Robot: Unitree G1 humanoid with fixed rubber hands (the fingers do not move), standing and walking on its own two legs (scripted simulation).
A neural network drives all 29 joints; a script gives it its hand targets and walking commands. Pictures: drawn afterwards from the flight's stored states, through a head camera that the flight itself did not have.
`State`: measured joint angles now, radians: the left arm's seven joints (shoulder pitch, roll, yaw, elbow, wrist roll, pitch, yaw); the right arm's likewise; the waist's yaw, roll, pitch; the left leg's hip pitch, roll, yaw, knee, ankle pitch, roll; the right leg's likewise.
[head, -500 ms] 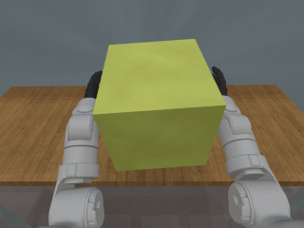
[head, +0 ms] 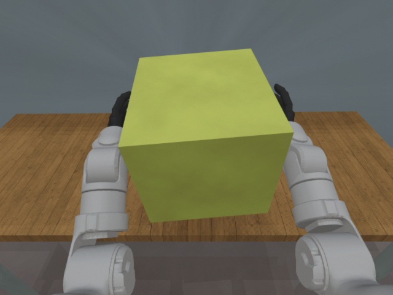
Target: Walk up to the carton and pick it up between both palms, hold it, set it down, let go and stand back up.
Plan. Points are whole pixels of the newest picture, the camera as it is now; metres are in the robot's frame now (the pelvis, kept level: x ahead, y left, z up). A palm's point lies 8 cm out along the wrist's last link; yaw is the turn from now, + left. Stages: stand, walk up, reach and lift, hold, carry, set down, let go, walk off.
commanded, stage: hold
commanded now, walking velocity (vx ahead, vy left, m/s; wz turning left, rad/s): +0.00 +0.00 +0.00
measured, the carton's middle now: (202, 133) +0.37 +0.00 +0.19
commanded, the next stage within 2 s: none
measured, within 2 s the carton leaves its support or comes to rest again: neither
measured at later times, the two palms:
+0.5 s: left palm (118, 131) +0.36 +0.17 +0.21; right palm (282, 123) +0.37 -0.15 +0.21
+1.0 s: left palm (118, 131) +0.36 +0.17 +0.21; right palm (282, 123) +0.37 -0.15 +0.21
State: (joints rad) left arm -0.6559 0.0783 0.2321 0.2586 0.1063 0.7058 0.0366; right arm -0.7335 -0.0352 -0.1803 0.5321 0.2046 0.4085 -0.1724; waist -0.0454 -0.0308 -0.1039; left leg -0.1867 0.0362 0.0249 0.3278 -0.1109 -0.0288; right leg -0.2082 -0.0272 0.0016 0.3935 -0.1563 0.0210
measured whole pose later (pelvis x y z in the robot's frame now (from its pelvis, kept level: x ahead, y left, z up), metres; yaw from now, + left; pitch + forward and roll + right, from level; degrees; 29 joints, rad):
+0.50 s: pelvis +0.00 +0.00 +0.00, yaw +0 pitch -2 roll +1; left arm -0.65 0.07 0.23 0.25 0.11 0.72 0.04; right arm -0.73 -0.04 -0.18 0.52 0.20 0.44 -0.17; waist -0.05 -0.03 -0.10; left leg -0.18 0.04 0.02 0.33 -0.11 -0.03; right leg -0.20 -0.03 0.00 0.39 -0.16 0.02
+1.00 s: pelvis +0.00 +0.00 +0.00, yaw +0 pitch -2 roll +1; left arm -0.65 0.07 0.23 0.24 0.11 0.72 0.04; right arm -0.73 -0.04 -0.18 0.52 0.20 0.44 -0.17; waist -0.05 -0.03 -0.10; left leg -0.18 0.04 0.02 0.33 -0.11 -0.03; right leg -0.20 -0.03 0.00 0.39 -0.16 0.02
